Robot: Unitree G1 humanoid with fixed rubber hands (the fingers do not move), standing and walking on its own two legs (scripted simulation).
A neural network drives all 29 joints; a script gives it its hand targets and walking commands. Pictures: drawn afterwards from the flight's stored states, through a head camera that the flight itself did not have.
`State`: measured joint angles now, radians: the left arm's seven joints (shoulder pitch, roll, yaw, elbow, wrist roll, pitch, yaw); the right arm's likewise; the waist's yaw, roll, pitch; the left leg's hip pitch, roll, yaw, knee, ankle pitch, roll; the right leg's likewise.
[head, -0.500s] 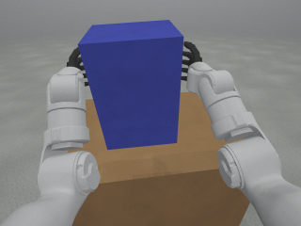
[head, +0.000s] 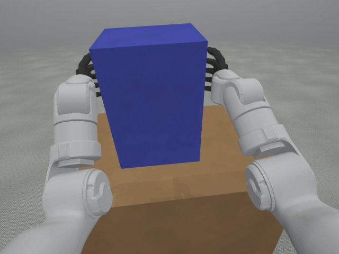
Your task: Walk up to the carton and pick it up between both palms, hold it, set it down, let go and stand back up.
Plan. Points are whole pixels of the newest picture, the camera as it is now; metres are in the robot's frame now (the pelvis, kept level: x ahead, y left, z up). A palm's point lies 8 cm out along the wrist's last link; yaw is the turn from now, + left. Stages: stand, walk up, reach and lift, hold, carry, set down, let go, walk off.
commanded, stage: hold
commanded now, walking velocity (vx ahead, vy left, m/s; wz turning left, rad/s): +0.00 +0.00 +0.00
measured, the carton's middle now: (154, 98) +0.39 +0.00 +0.28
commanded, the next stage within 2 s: none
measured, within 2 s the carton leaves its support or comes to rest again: neither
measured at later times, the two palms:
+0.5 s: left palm (82, 85) +0.37 +0.15 +0.33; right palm (216, 78) +0.36 -0.13 +0.34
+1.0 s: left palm (84, 87) +0.36 +0.15 +0.33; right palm (218, 80) +0.35 -0.14 +0.33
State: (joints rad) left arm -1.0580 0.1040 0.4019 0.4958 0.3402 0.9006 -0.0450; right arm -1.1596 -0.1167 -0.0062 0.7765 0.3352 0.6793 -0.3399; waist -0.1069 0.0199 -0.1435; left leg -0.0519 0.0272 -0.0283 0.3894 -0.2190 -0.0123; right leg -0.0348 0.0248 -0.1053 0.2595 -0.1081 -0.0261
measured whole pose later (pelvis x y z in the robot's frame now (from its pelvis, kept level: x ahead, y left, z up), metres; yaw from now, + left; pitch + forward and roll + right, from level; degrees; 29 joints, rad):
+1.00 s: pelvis +0.00 +0.00 +0.00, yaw +0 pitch -7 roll -2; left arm -1.04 0.10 0.40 0.47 0.34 0.91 -0.04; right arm -1.15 -0.11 -0.02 0.77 0.33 0.68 -0.34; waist -0.11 0.02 -0.15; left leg -0.05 0.03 -0.03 0.39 -0.22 -0.01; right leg -0.03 0.02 -0.10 0.26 -0.11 -0.03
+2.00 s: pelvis +0.00 +0.00 +0.00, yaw +0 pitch -6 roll -2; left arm -1.05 0.11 0.39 0.48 0.33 0.89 -0.04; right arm -1.16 -0.12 0.01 0.77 0.35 0.67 -0.35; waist -0.11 0.02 -0.15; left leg -0.06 0.03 -0.03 0.39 -0.22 -0.01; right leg -0.04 0.03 -0.10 0.25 -0.11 -0.03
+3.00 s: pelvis +0.00 +0.00 +0.00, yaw +0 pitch -6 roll -2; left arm -1.08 0.12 0.39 0.53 0.33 0.89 -0.04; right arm -1.19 -0.11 -0.03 0.81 0.33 0.67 -0.34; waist -0.11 0.01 -0.15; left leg -0.07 0.02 -0.04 0.40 -0.22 -0.01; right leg -0.05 0.02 -0.11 0.27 -0.11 -0.03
